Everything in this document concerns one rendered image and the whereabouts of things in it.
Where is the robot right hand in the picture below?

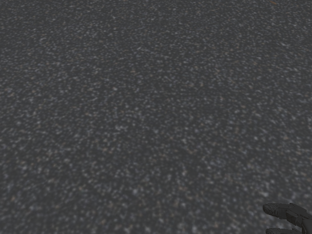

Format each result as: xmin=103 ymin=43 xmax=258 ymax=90
xmin=262 ymin=203 xmax=312 ymax=234

